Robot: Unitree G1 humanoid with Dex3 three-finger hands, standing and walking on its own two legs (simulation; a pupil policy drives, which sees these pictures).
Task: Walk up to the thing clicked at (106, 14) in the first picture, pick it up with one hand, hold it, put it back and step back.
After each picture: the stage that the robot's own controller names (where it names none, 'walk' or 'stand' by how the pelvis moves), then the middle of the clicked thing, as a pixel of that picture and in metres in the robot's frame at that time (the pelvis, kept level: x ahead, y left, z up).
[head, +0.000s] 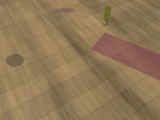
stand; (106, 16) +1.76 -0.35 -0.66
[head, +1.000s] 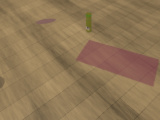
walk; (88, 22) +1.64 +0.01 -0.63
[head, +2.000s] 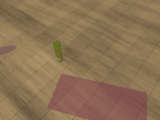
walk; (58, 52) +1.06 +0.26 -0.65
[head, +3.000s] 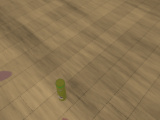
walk; (61, 90) +0.63 +0.18 -0.64
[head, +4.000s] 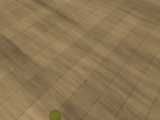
stand; out of the picture +0.39 +0.15 -0.64
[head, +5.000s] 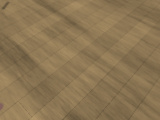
stand; out of the picture +0.33 +0.16 -0.65
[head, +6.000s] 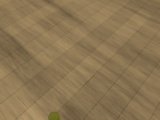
stand; out of the picture +0.36 +0.17 -0.65
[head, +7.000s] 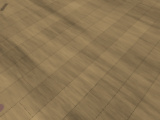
stand; out of the picture +0.34 +0.16 -0.66
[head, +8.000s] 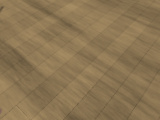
stand; out of the picture +0.33 +0.17 -0.66
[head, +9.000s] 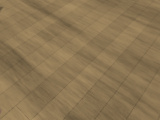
stand; out of the picture +0.33 +0.17 -0.66
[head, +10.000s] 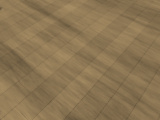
stand; out of the picture +0.32 +0.17 -0.66
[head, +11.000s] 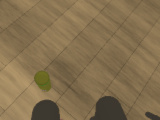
go down; (43, 82) +0.39 +0.15 -0.43
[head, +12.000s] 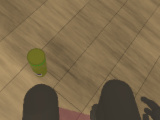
go down; (38, 64) +0.43 +0.16 -0.30
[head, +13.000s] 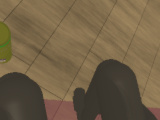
close in; out of the picture +0.43 +0.20 -0.18
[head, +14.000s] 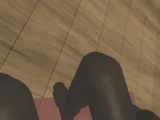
close; out of the picture +0.43 +0.21 -0.17
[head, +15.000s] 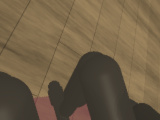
lift; out of the picture +0.41 +0.22 -0.17
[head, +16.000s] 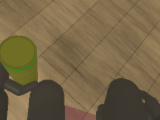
lift; (23, 69) +0.33 +0.19 -0.01
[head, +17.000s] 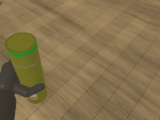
hold; (30, 73) +0.32 +0.16 +0.10
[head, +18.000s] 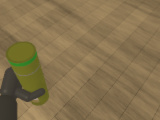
hold; (32, 78) +0.32 +0.17 +0.06
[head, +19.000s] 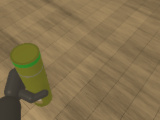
hold; (35, 80) +0.32 +0.16 +0.06
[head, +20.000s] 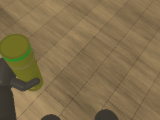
crouch; (26, 68) +0.37 +0.17 +0.00
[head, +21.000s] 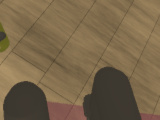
lower; out of the picture +0.49 +0.22 -0.03
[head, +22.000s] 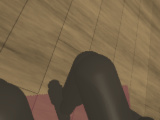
lower; out of the picture +0.46 +0.23 -0.16
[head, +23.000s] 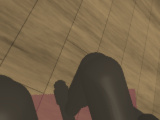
lower; out of the picture +0.45 +0.23 -0.16
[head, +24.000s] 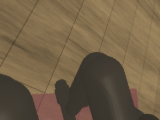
lower; out of the picture +0.44 +0.24 -0.16
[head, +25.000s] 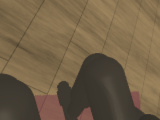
lower; out of the picture +0.44 +0.23 -0.15
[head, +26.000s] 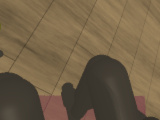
open; out of the picture +0.42 +0.20 -0.17
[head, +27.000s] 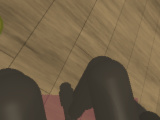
stand; out of the picture +0.42 +0.21 -0.18
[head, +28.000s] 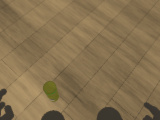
stand; (51, 92) +0.39 +0.15 -0.48
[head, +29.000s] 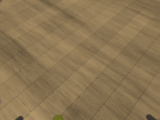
stand; out of the picture +0.36 +0.14 -0.60
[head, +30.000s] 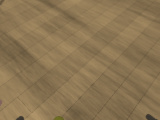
stand; out of the picture +0.35 +0.14 -0.60
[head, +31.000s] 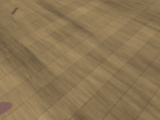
stand; out of the picture +0.37 +0.13 -0.65
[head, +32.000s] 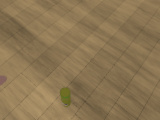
walk; (65, 97) +0.45 +0.09 -0.64
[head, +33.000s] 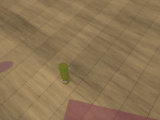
walk; (64, 74) +0.70 +0.16 -0.63
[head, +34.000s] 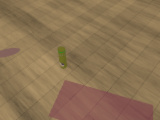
stand; (62, 58) +1.00 +0.20 -0.64
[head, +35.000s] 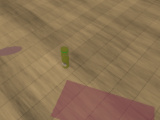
stand; (65, 58) +0.99 +0.15 -0.66
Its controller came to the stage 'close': yes
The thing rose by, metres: 0.71
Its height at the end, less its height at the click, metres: +0.00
